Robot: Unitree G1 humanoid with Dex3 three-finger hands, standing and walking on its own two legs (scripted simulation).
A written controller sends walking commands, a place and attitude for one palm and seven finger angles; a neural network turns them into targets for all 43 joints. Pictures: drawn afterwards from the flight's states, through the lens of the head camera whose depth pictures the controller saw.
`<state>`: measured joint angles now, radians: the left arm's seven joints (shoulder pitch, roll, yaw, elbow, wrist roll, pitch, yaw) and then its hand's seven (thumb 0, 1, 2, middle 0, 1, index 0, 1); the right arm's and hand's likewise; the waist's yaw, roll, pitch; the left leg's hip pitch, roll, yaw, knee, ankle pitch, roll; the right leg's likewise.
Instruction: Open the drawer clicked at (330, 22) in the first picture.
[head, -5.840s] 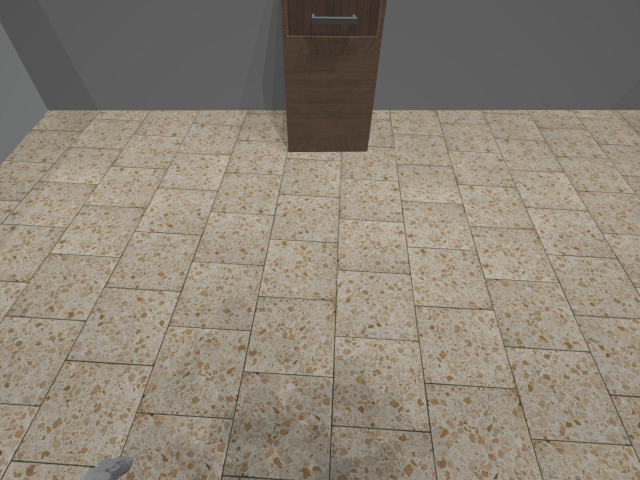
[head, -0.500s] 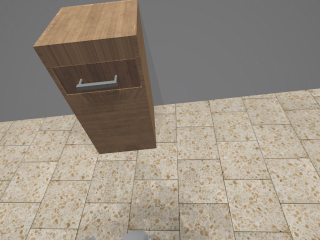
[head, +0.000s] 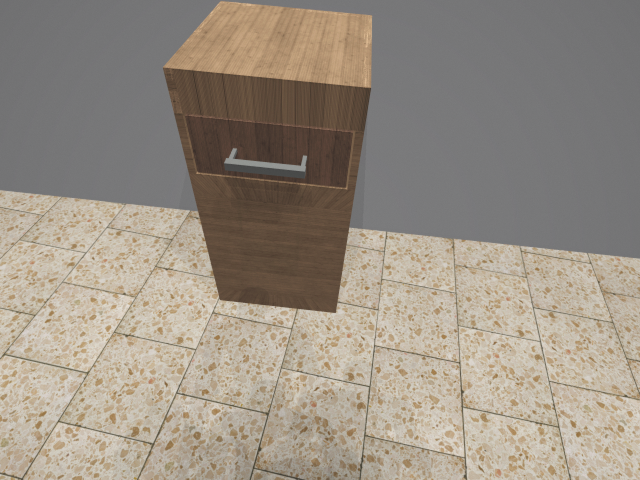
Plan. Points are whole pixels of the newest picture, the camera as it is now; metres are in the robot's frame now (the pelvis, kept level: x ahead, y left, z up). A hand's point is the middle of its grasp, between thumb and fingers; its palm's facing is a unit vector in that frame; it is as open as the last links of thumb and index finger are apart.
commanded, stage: take the last steps up to it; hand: left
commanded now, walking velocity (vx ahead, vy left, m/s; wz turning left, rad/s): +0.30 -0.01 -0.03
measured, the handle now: (267, 162) +0.79 +0.20 -0.09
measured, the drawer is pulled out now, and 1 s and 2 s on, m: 0.00 0.00 0.00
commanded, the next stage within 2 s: come to a stop and stand still in 0.60 s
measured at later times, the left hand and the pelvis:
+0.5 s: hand (247, 412) +0.25 +0.14 -0.16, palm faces +0.02 -0.98 -0.22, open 7.3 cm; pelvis +0.16 -0.04 +0.00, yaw +0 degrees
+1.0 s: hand (227, 422) +0.23 +0.17 -0.18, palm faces +0.02 -0.99 -0.16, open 7.4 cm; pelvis +0.25 +0.00 +0.00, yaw -2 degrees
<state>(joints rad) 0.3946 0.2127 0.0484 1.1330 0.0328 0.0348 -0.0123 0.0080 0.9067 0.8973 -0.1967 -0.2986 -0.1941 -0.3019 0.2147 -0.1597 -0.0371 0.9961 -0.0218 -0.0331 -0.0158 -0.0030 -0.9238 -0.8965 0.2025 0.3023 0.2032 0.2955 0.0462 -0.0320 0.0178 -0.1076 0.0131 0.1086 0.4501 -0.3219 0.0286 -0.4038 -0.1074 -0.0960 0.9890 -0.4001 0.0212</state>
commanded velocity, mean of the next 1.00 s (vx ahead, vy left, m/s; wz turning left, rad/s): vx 0.08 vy -0.04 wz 0.00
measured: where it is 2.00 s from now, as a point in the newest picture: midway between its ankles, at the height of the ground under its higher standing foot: outside the picture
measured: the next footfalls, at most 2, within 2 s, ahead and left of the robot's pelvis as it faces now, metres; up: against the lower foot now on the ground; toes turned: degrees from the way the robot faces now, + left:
right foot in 0.32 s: +0.24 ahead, -0.13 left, +0.00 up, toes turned -9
left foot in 0.78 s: +0.34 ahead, +0.11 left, +0.00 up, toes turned +6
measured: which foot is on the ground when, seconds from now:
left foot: down 0.00-0.32, up 0.34-0.76, down 0.78-1.00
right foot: up 0.00-0.30, down 0.32-0.80, up 0.82-1.00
